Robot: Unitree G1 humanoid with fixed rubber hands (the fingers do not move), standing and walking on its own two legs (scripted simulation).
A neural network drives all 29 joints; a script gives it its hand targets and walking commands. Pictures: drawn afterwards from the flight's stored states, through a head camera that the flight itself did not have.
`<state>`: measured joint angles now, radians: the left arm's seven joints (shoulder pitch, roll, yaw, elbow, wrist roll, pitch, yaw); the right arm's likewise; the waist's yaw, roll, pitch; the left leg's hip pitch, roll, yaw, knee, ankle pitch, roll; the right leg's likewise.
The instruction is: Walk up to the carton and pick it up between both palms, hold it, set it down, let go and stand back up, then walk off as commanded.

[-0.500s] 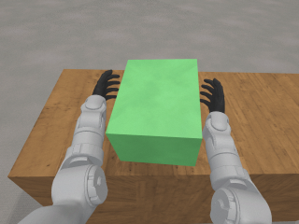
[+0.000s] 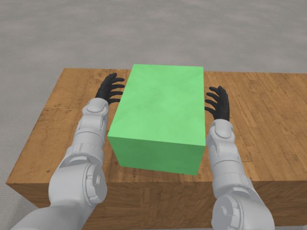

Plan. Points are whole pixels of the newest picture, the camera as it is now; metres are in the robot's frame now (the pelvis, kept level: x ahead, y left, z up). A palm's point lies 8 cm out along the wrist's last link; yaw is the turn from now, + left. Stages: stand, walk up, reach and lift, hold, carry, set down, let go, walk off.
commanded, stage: set down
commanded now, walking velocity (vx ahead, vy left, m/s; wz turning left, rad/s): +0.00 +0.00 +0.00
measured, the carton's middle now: (162, 115) +0.44 -0.02 +0.04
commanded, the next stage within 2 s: none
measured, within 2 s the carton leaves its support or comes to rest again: rests again in 1.40 s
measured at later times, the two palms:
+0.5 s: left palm (105, 96) +0.45 +0.15 +0.11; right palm (216, 120) +0.38 -0.16 +0.09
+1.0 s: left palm (104, 95) +0.48 +0.16 +0.09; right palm (207, 122) +0.39 -0.15 +0.06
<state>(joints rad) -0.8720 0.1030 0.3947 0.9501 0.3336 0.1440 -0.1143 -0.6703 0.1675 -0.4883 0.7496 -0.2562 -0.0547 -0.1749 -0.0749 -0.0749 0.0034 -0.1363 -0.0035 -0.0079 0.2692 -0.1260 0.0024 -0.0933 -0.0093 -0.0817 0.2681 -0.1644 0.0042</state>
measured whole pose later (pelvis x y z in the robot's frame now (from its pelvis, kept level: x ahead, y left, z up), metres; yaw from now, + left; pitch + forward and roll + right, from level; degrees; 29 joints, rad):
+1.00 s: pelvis +0.04 +0.01 +0.00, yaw +0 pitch +3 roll -1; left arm -0.92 0.13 0.42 1.06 0.33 0.04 -0.15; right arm -0.61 0.25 -0.59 0.75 -0.35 -0.12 -0.19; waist -0.07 -0.08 0.03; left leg -0.14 0.00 -0.01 0.27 -0.18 0.01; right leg -0.09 -0.01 -0.08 0.26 -0.18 0.04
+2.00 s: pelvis +0.03 +0.01 +0.00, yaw +0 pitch +2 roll -1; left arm -0.91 0.13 0.48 1.14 0.34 -0.08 -0.15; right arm -0.65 0.26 -0.70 0.83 -0.42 -0.24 -0.17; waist -0.07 -0.08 0.06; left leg -0.17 -0.01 -0.01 0.34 -0.19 0.01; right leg -0.10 -0.01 -0.08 0.27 -0.20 0.01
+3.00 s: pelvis -0.01 +0.04 -0.02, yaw -1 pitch +15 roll -4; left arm -1.16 0.23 0.04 1.53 -0.05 -0.25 0.01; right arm -0.92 -0.04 -0.30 1.34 0.02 -0.28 -0.25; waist -0.13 -0.03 -0.09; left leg -0.63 0.01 -0.01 0.62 -0.24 0.02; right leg -0.52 -0.01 -0.08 0.46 -0.20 0.03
